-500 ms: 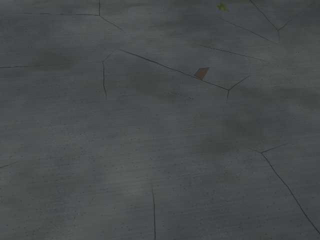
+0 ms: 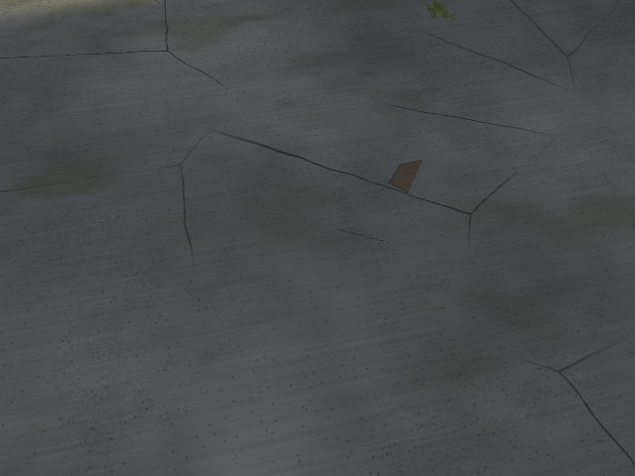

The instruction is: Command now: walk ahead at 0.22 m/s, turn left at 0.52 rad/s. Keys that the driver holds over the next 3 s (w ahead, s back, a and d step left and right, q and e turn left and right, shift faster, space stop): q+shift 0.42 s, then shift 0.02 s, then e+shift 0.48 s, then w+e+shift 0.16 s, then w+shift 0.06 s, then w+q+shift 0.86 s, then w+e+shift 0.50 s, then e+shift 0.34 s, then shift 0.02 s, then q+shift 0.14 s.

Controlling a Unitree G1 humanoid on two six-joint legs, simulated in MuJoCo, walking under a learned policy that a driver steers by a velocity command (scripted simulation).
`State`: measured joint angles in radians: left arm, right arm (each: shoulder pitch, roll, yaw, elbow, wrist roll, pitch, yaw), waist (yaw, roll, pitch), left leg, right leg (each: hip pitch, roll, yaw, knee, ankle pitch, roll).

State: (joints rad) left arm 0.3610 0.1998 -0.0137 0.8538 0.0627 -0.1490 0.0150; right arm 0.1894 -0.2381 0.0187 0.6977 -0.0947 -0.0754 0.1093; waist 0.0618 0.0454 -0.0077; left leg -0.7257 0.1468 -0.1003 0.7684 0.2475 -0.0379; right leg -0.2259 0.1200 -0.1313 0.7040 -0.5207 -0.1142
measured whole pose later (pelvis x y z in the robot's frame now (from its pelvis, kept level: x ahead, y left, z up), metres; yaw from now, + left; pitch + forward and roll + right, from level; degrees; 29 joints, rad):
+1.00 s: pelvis +0.31 +0.04 -0.12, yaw +8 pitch +4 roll +1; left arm 0.19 0.33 0.11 0.62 -0.04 0.05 0.02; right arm 0.19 -0.29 -0.10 0.70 -0.01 -0.01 0.00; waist 0.00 -0.03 -0.01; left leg -0.25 -0.06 -0.03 0.46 -0.27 0.04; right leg -0.53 0.11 0.20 0.85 -0.35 0.00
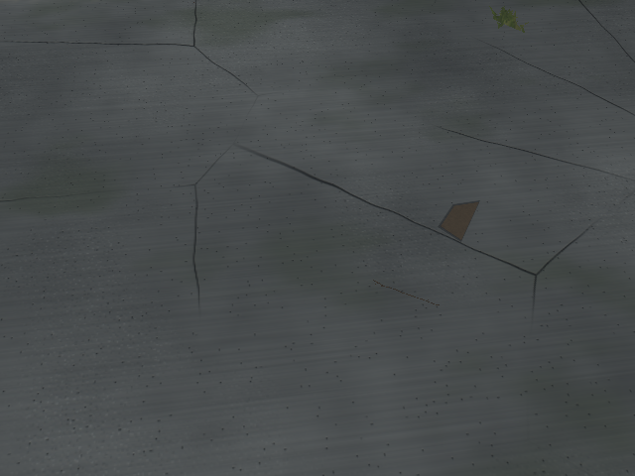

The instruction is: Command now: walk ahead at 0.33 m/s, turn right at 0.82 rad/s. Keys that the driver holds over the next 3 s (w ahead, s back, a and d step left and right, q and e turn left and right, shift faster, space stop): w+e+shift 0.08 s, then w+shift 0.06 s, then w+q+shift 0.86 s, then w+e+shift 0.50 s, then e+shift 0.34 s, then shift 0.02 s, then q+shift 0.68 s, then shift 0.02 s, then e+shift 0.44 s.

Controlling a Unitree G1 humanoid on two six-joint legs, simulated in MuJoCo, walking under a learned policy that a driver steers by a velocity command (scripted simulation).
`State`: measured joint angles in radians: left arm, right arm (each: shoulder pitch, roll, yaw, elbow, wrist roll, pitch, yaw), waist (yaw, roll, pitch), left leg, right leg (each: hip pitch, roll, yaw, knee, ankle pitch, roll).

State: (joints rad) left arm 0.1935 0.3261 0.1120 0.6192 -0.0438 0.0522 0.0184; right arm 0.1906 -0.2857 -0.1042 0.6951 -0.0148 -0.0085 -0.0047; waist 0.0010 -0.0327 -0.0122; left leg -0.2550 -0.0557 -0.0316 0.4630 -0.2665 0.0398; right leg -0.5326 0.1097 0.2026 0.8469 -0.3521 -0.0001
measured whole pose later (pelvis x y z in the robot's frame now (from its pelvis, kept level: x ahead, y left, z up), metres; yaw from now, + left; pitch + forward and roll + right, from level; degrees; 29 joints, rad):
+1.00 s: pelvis +0.64 -0.06 -0.02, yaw +24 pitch -1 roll +1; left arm 0.12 0.20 -0.01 0.70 0.06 -0.09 0.00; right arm 0.38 -0.32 -0.08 0.87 -0.01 -0.01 0.01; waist -0.03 0.01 0.06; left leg -0.25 -0.23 0.03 0.57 -0.30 0.21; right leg -0.50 -0.10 0.11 1.35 -0.33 0.03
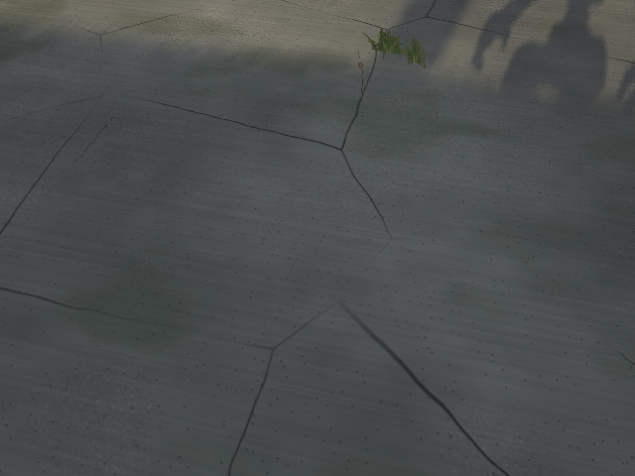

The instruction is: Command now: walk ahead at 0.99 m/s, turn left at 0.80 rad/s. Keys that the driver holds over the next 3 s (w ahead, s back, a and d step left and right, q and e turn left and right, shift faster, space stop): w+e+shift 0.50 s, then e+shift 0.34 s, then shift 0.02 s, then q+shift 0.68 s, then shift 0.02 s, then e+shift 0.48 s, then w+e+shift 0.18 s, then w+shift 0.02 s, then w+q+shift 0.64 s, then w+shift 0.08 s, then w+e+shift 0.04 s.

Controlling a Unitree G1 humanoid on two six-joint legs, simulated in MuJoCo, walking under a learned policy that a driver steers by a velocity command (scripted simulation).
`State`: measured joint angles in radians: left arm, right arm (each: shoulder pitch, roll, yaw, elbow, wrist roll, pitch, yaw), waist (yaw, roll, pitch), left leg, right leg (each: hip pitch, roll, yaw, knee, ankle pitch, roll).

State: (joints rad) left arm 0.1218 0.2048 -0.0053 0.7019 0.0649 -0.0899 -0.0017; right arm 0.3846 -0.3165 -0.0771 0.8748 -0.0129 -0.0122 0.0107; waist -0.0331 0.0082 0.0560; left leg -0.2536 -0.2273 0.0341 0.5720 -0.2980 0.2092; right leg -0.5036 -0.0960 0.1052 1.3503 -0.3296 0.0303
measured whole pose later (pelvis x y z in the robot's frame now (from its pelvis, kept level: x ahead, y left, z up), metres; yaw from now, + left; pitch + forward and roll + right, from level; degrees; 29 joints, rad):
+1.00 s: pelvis +0.82 -0.11 +0.02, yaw -32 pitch +2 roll +2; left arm 0.09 0.35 0.07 0.60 0.00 0.00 0.01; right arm 0.19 -0.31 -0.06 0.78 0.01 -0.05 -0.01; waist -0.07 -0.01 0.08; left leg -0.27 0.02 0.11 0.39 -0.15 0.01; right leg -0.58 -0.04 0.05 0.81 -0.24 0.04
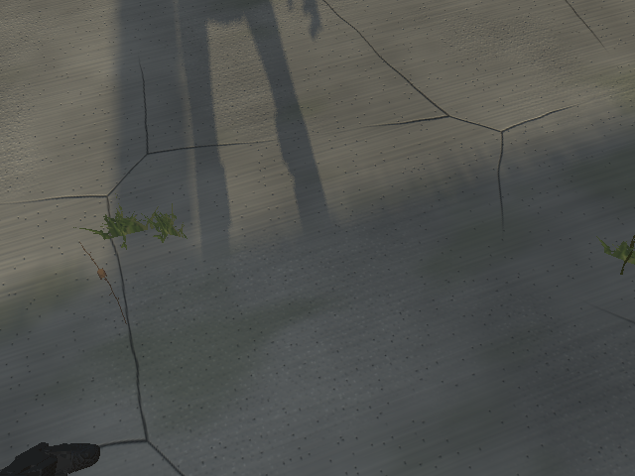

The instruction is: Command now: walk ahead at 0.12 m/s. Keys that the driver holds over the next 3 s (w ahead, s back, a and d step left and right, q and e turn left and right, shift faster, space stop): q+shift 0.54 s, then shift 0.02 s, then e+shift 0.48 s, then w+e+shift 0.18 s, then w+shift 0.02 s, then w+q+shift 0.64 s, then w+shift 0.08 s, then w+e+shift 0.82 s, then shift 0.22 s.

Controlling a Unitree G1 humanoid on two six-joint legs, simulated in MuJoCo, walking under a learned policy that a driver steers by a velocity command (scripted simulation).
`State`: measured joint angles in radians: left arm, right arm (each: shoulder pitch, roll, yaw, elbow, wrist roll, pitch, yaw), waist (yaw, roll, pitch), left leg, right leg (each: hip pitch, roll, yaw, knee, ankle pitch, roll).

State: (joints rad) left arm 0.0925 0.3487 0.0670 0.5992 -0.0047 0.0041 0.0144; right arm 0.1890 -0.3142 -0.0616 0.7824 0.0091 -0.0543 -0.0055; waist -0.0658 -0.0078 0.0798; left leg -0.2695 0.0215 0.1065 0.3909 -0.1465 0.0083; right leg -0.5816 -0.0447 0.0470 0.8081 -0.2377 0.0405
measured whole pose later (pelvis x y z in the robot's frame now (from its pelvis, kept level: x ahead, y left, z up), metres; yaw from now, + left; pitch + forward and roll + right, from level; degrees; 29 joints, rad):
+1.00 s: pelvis +0.09 +0.01 -0.01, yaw +16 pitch +1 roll +1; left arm 0.22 0.30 0.08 0.71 -0.03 0.03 -0.01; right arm 0.08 -0.26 -0.06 0.67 0.00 0.05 -0.04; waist 0.03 0.03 0.04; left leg -0.28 0.03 0.11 0.58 -0.32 0.01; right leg -0.29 -0.02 -0.06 0.63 -0.31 -0.01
